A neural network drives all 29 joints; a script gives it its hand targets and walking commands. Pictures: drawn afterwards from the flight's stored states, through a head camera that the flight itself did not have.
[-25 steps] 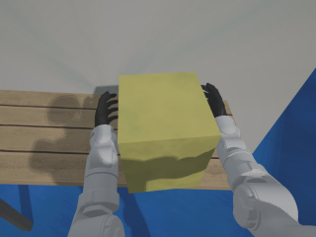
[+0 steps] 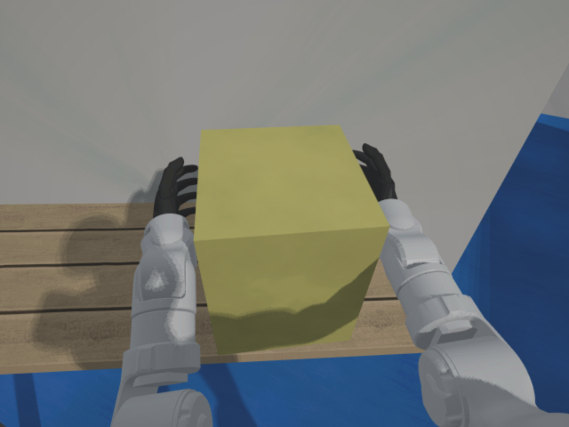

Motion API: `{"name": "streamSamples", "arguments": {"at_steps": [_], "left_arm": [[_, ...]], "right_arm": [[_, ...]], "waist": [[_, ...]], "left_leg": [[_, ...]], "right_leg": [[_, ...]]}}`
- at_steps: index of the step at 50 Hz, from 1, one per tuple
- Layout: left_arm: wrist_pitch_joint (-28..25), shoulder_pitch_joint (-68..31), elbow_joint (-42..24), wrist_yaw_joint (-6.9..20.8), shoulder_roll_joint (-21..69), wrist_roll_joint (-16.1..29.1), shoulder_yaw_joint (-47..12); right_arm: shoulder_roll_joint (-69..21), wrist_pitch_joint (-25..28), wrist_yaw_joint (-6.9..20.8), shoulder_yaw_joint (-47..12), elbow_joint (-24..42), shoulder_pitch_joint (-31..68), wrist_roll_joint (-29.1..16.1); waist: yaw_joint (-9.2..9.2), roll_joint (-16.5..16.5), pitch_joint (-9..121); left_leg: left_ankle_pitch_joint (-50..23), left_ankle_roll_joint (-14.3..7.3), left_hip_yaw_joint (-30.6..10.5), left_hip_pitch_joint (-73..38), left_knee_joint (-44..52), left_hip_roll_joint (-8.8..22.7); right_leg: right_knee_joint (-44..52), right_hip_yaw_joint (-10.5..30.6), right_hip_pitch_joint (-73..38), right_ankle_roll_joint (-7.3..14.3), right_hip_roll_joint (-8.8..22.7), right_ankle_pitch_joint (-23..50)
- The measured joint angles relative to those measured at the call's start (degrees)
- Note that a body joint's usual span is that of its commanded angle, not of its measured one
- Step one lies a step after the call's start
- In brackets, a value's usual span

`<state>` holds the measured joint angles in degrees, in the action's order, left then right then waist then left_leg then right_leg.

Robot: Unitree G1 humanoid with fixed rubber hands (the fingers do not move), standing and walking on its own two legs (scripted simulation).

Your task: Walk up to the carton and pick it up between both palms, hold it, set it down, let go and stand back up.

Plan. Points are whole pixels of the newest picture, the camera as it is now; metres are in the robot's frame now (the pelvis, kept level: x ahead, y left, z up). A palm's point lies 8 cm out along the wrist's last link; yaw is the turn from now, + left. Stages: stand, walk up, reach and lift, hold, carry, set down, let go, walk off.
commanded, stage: reach and lift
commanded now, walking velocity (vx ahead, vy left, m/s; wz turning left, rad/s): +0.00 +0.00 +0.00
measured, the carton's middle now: (278, 239) +0.37 +0.01 +0.12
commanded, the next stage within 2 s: hold in 1.56 s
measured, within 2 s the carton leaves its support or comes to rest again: neither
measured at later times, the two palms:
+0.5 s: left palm (167, 195) +0.37 +0.16 +0.20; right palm (389, 186) +0.37 -0.14 +0.21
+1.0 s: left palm (165, 176) +0.38 +0.16 +0.22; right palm (393, 167) +0.37 -0.14 +0.24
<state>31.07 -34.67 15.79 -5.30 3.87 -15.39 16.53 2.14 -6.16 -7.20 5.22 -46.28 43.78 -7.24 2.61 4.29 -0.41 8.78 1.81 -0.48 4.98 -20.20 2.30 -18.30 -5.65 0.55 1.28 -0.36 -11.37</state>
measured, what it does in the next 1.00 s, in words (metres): stands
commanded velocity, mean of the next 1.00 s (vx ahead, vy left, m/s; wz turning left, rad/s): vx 0.00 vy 0.00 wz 0.00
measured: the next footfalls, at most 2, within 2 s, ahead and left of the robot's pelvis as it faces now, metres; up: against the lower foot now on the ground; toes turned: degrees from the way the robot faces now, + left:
none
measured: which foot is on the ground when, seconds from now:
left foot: down 0.00-1.00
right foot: down 0.00-1.00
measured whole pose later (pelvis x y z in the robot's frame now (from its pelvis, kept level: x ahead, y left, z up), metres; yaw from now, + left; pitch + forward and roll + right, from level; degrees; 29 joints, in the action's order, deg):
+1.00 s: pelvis +0.00 +0.02 +0.00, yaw -2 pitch -6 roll -1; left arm 43.3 -42.0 15.5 -3.6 0.1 -12.2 17.0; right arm 5.5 -22.4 -13.1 2.0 -40.9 50.6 -17.1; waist 5.2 1.8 3.5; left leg 10.5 0.2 0.8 6.1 -22.5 1.6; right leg -17.8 -2.8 1.1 -0.5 0.0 -10.7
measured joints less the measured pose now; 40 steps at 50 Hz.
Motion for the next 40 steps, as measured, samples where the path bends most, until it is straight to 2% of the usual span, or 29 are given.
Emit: {"name": "streamSamples", "arguments": {"at_steps": [17,32,40], "left_arm": [[5.4,-2.8,-1.1,2.6,-1.2,0.1,0.9],[9.1,-5.9,-0.1,2.8,-3.8,2.8,0.3],[10.8,-7.2,0.3,2.3,-3.9,2.8,0.3]], "right_arm": [[0.4,-7.0,-2.3,-0.6,4.1,1.5,-2.2],[1.3,-12.7,-4.9,-1.4,6.5,3.7,-6.0],[2.3,-14.4,-5.1,-1.7,5.7,5.6,-7.8]], "waist": [[1.98,-0.9,-0.1],[2.8,-1.4,1.8],[2.4,-1.9,3.1]], "left_leg": [[0.3,-0.8,0.1,-1.8,-0.3,-0.7],[0.5,-1.5,0.7,0.3,-1.3,-0.9],[0.9,-1.7,1.4,1.2,-1.8,-0.9]], "right_leg": [[0.3,0.5,-2.1,-0.8,0.6,0.2],[0.2,1.6,0.0,-1.4,0.7,0.8],[0.1,2.6,1.0,-1.7,0.6,0.9]]}}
